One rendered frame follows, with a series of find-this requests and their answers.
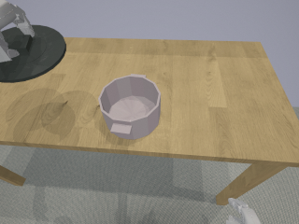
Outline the lid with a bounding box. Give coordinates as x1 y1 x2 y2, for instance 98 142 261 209
0 24 66 83

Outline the table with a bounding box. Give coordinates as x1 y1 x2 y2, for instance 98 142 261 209
0 37 299 206

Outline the left robot hand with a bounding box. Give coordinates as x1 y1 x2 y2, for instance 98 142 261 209
0 0 35 63

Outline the knob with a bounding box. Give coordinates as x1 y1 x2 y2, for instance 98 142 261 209
6 35 33 53

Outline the right robot hand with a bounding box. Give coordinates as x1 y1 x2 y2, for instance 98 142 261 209
225 198 262 224

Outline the pot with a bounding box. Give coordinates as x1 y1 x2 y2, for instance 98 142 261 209
98 74 161 140

